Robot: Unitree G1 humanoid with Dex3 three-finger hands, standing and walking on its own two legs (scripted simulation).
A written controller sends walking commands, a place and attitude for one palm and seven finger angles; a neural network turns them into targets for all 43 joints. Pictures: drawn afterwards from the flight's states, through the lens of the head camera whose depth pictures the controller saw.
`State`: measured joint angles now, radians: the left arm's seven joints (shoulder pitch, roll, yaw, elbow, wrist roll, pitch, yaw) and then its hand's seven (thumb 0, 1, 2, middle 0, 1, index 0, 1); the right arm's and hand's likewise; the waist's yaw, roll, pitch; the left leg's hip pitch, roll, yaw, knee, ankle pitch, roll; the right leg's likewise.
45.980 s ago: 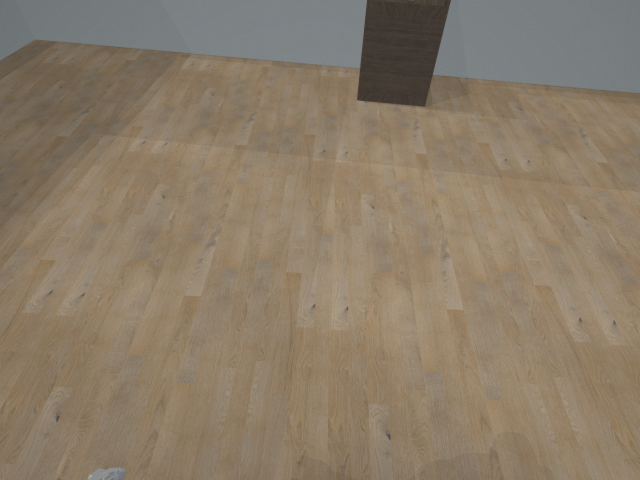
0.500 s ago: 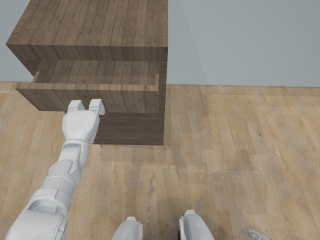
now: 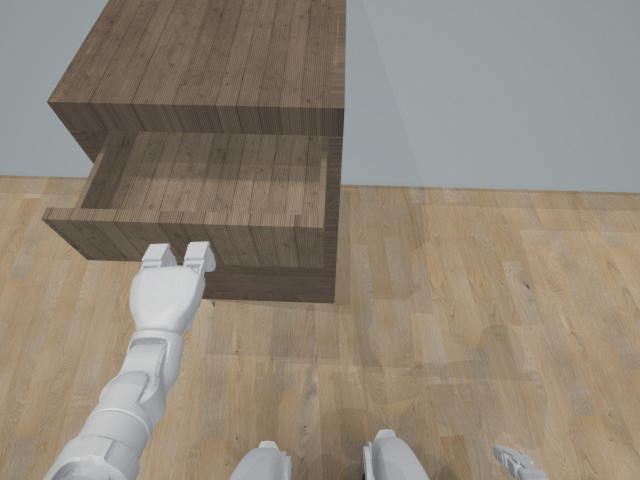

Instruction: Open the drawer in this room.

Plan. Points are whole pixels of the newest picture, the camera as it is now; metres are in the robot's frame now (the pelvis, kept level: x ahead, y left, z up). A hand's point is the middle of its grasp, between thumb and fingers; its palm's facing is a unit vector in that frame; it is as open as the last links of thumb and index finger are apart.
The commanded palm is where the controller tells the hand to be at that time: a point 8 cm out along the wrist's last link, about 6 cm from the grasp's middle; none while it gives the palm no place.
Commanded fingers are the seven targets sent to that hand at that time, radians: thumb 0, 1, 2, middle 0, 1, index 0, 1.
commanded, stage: pull the drawer open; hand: left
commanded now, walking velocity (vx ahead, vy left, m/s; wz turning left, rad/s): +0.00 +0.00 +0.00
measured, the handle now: (186, 272) +0.40 +0.21 -0.04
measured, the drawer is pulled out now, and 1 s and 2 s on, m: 0.17 0.28 0.30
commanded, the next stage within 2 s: open the thumb to release the handle in 1.38 s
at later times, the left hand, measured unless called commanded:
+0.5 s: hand (173, 347) +0.29 +0.21 -0.06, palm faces -0.04 -0.03 -1.00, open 8.2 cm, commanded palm +0.26 +0.20 -0.01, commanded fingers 0.00 0.90 0.90 -0.40 -1.35 -0.40 -1.35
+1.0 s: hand (164, 390) +0.24 +0.21 -0.06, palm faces -0.04 -0.05 -1.00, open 8.1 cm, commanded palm +0.20 +0.21 -0.01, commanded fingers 0.00 0.90 0.90 -0.40 -1.35 -0.40 -1.35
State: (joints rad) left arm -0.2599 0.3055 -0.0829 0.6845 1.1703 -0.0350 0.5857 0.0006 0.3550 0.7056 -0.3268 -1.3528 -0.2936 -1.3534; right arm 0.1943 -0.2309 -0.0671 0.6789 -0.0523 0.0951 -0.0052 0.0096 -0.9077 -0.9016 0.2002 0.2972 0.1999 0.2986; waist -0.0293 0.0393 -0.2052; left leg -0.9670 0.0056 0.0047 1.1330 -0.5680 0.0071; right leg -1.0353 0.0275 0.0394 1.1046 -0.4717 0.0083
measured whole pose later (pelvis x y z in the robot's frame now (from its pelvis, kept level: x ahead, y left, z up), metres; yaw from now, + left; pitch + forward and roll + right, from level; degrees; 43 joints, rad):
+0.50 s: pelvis +0.00 +0.00 +0.00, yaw +0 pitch +21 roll +0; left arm 0.01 0.29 -0.10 0.46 1.17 -0.01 0.60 0.02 0.38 0.67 -0.32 -1.35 -0.29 -1.35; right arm 0.16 -0.23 -0.05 0.64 -0.05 0.07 -0.01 0.01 -0.91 -0.90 0.20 0.30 0.20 0.30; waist -0.01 0.03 -0.20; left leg -0.92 0.01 0.01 1.13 -0.58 0.00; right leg -1.00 0.03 0.04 1.11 -0.49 0.00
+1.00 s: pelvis +0.01 -0.01 +0.00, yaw +0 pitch +21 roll +0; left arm 0.26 0.28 -0.09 0.25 1.18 -0.03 0.63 0.04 0.39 0.64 -0.35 -1.35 -0.31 -1.35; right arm 0.11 -0.22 -0.03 0.60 -0.07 0.06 0.00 0.01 -0.91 -0.90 0.20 0.30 0.20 0.30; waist 0.01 0.02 -0.21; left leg -0.92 0.01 0.01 1.16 -0.61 0.00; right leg -1.00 0.03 0.05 1.15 -0.52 0.00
